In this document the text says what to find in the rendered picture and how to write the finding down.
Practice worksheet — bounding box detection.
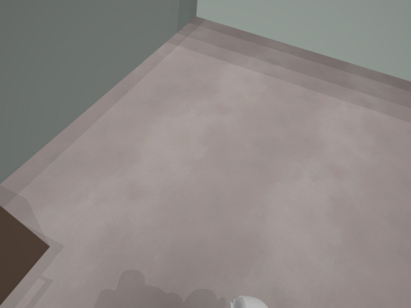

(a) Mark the cabinet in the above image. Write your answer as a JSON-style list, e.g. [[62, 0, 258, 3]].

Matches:
[[0, 206, 50, 305]]

